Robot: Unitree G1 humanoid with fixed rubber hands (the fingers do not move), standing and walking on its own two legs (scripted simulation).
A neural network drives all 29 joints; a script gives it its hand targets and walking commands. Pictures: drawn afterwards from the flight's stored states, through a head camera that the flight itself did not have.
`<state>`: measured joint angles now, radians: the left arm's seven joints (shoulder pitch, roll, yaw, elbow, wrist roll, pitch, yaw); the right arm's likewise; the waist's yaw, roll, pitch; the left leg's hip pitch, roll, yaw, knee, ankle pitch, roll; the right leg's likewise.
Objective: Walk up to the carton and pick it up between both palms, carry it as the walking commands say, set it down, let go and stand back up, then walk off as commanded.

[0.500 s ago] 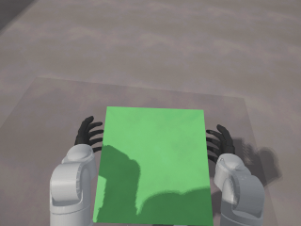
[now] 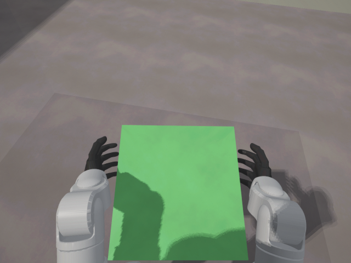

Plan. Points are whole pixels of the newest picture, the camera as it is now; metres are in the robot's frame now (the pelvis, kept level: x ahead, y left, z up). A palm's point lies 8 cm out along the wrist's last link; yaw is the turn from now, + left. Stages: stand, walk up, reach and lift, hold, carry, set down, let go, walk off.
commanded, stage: carry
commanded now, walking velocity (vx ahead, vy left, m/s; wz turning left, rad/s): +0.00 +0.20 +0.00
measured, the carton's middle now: (176, 190) +0.28 +0.00 -0.01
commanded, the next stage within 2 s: none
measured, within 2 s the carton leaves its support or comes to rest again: neither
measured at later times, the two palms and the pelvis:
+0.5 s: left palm (49, 155) +0.29 +0.26 +0.10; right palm (211, 160) +0.30 -0.06 +0.10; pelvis +0.03 +0.10 +0.01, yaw +2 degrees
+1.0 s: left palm out of the picture +0.28 +0.38 +0.10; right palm (153, 167) +0.28 +0.06 +0.10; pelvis +0.03 +0.22 +0.01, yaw +1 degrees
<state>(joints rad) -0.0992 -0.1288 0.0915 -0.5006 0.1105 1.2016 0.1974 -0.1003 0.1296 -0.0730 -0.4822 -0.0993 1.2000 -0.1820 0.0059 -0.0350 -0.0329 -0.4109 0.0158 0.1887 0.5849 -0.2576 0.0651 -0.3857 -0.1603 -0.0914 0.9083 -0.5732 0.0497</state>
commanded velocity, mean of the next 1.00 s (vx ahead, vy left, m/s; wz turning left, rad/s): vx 0.00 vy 0.16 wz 0.00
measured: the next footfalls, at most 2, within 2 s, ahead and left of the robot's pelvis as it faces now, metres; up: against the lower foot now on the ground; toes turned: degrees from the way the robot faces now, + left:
right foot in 0.20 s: +0.06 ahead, -0.07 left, +0.00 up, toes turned -11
left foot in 0.54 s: +0.09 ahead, +0.25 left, +0.00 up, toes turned +11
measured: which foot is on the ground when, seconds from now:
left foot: down 0.00-0.22, up 0.24-0.52, down 0.54-0.84, up 0.86-1.00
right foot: up 0.00-0.18, down 0.20-0.54, up 0.56-0.82, down 0.84-1.00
